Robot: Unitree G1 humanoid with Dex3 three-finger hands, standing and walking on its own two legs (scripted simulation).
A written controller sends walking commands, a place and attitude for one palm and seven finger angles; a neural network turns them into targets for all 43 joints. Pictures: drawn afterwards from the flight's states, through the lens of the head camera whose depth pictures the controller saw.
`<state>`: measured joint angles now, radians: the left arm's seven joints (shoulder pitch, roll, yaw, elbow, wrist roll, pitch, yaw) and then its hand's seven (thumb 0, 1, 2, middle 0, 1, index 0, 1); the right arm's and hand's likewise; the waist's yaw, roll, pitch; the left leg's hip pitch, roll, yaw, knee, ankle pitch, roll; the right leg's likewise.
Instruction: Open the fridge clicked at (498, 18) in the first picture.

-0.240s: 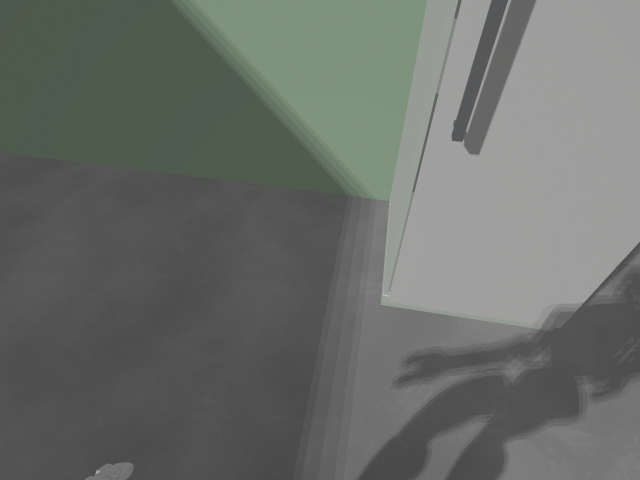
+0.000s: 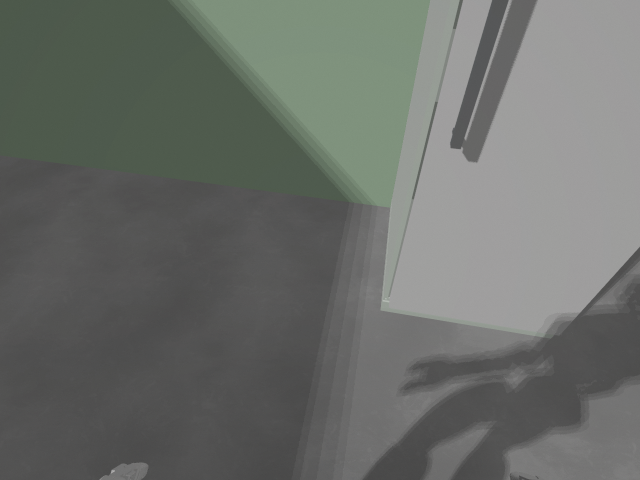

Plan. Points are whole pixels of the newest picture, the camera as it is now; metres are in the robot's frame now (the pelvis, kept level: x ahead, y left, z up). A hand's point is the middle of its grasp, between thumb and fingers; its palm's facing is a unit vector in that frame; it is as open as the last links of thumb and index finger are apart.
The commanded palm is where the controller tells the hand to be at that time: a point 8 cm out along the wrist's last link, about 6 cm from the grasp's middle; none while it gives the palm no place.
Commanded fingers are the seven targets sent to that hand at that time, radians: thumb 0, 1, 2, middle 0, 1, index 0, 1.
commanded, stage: stand and wait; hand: left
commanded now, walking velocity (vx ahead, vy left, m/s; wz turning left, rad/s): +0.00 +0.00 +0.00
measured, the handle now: (492, 16) +0.79 -0.24 +0.27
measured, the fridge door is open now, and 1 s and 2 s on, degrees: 0 0 0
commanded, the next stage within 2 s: look at it before walking up in 0.78 s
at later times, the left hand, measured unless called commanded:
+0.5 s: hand out of the picture +0.05 +0.24 -0.15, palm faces -0.03 -0.94 -0.34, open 7.4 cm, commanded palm none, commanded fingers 0.00 0.90 0.90 -0.20 -0.30 -0.20 -0.30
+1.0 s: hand out of the picture +0.05 +0.24 -0.15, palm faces -0.04 -0.94 -0.33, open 7.4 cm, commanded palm none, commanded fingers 0.00 0.90 0.90 -0.20 -0.30 -0.20 -0.30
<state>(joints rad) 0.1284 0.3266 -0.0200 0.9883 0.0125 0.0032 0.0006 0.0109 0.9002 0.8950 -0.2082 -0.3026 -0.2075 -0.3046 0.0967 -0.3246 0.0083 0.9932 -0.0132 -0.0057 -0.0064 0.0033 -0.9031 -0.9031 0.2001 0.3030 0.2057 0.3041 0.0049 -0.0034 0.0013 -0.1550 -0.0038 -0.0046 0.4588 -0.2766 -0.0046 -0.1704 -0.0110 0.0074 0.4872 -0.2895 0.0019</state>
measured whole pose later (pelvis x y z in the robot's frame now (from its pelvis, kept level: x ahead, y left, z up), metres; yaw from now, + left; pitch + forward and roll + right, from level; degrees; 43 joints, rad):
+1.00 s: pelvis -0.02 -0.01 +0.01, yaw +0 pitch -2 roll +0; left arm 0.14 0.34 -0.01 1.08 0.01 0.00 0.00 0.01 0.90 0.90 -0.21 -0.30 -0.21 -0.30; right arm 0.14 -0.34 0.01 1.11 -0.01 -0.01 0.00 0.00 -0.90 -0.90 0.20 0.30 0.21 0.30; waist 0.00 0.00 0.03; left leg -0.14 0.01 -0.01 0.37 -0.20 -0.01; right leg -0.16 0.00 0.01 0.39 -0.21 -0.01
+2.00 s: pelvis +0.01 -0.03 +0.00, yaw -8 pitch -1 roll +1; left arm 0.28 0.24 0.03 1.03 0.03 0.06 -0.05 0.01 0.90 0.90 -0.20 -0.30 -0.20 -0.30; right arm 0.25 -0.23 -0.02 1.07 -0.02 0.00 -0.01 0.00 -0.90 -0.90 0.20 0.30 0.21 0.30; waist 0.00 0.00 0.01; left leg -0.11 0.08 0.12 0.46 -0.32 -0.04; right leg -0.32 0.00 -0.01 0.76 -0.44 -0.01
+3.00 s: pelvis +0.32 -0.15 +0.00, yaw -14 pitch +0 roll -1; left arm 0.17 0.18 0.04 1.03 0.03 0.03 0.00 0.01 0.91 0.90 -0.20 -0.30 -0.20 -0.30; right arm 0.46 -0.09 -0.02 1.14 -0.02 -0.03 -0.04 0.00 -0.91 -0.90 0.20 0.30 0.20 0.30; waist -0.07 -0.03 0.08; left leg -0.06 0.09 0.18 0.45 -0.38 -0.02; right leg -0.47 -0.06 -0.09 0.67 -0.17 0.02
